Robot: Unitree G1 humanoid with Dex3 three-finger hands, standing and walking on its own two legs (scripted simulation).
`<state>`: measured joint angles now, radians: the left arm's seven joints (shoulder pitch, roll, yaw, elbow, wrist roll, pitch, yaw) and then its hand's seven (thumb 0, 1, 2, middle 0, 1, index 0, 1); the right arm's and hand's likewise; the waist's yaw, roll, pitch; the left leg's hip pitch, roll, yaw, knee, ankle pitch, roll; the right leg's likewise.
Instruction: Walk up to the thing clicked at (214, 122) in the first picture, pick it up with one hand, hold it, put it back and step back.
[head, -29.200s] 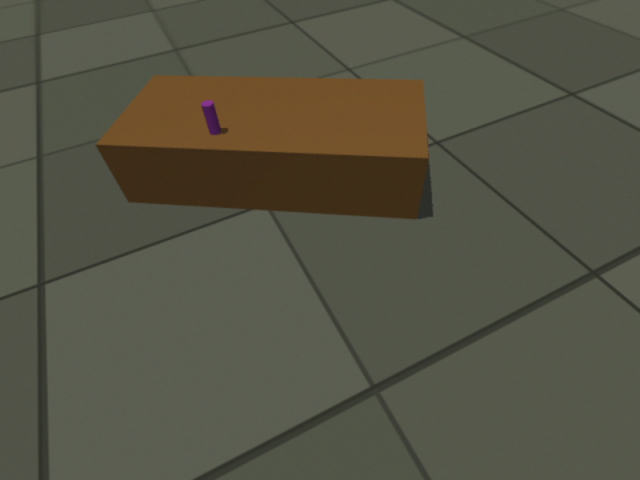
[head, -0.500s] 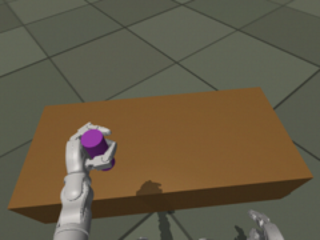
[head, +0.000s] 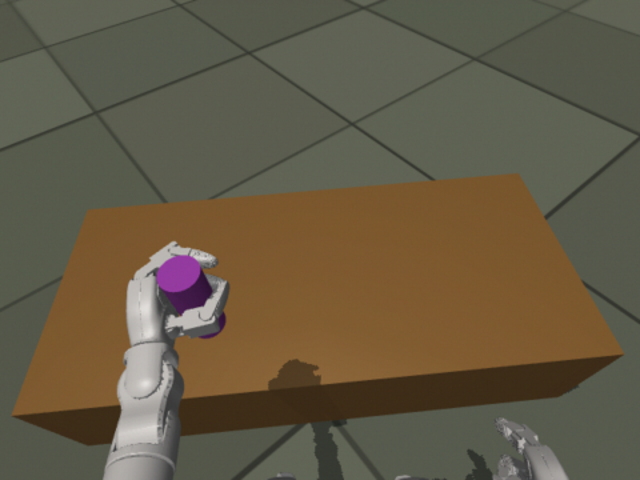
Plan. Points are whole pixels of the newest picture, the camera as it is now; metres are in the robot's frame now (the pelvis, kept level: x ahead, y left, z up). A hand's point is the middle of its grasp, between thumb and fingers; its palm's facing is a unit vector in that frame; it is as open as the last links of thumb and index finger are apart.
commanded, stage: hold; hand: left
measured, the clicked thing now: (195, 300) +0.34 +0.18 +0.04
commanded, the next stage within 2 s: crouch in 0.32 s
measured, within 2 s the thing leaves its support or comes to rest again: neither
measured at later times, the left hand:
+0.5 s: hand (201, 300) +0.33 +0.17 +0.05, palm faces +0.14 -0.99 +0.00, open 6.4 cm
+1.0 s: hand (213, 298) +0.42 +0.20 -0.09, palm faces +0.12 -0.99 +0.00, open 6.4 cm
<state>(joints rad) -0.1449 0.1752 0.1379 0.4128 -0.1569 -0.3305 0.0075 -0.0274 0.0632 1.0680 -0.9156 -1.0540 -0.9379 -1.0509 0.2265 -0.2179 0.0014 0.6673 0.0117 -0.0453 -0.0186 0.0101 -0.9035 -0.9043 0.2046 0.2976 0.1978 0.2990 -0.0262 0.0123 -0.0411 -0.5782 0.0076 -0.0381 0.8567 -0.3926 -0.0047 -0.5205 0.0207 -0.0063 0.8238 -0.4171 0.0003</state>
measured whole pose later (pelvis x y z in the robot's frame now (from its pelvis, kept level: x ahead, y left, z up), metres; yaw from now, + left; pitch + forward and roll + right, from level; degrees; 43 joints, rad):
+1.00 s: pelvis -0.03 +0.01 -0.11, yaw -1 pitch +25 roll -3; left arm -0.60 0.35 0.32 0.95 -0.16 -0.59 -0.12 -0.03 0.07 1.06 -0.91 -1.05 -0.94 -1.04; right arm 0.25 -0.25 0.01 0.69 -0.03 -0.05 0.03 0.01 -0.89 -0.90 0.21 0.30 0.20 0.30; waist -0.10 0.00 -0.15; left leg -1.28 0.01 -0.06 1.40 -0.56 0.00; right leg -1.22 0.03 -0.03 1.36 -0.58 0.00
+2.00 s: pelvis -0.05 +0.00 -0.22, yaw -5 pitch +35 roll -5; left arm -0.84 0.51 0.47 1.08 -0.08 -0.50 -0.16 -0.03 0.07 1.06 -0.92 -1.04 -0.94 -1.04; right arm 0.21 -0.25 0.05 0.68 -0.05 0.01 0.04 0.00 -0.91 -0.90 0.21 0.30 0.20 0.30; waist -0.15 0.02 -0.18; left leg -1.78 0.03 -0.09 1.80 -0.63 -0.01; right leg -1.70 0.06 -0.06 1.75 -0.66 0.00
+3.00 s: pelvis -0.07 +0.00 -0.31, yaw -6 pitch +35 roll -6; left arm -0.92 0.60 0.50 1.12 -0.04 -0.50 -0.17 -0.03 0.07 1.06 -0.91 -1.04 -0.94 -1.04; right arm 0.18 -0.27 0.08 0.67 -0.08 0.03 0.04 0.00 -0.90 -0.90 0.21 0.30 0.20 0.30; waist -0.18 0.00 -0.13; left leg -2.06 0.02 -0.11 2.10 -0.66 -0.02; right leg -1.99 0.06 -0.08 2.06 -0.69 0.00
